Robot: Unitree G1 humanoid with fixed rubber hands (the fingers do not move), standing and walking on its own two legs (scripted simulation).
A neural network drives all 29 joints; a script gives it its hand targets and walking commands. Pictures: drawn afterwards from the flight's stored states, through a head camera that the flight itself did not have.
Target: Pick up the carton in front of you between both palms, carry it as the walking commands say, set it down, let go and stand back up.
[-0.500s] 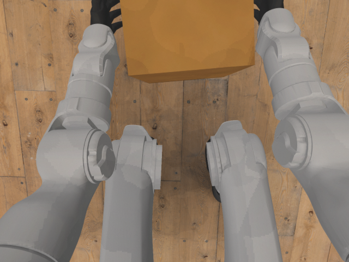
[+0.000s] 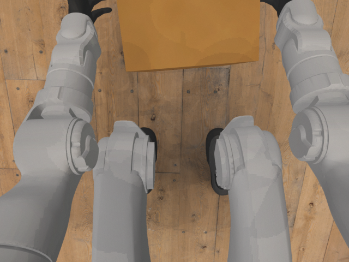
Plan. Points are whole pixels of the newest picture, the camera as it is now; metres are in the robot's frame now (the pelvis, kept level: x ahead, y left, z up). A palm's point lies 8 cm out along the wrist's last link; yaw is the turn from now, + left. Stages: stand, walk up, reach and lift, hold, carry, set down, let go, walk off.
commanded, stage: set down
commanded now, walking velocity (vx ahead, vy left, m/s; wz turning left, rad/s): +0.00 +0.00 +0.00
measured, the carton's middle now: (184, 16) +0.52 -0.01 -0.24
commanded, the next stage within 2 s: let go in 1.16 s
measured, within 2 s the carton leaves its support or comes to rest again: neither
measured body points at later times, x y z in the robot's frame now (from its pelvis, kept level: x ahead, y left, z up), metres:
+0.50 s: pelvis +0.01 +0.00 +0.07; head +0.34 +0.00 +0.37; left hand +0.54 +0.18 -0.06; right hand +0.54 -0.20 -0.06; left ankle +0.11 +0.12 -0.33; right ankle +0.10 -0.11 -0.33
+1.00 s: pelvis +0.03 +0.00 +0.20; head +0.33 +0.00 +0.53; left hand +0.54 +0.19 +0.09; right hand +0.54 -0.21 +0.09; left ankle +0.11 +0.12 -0.33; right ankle +0.10 -0.11 -0.33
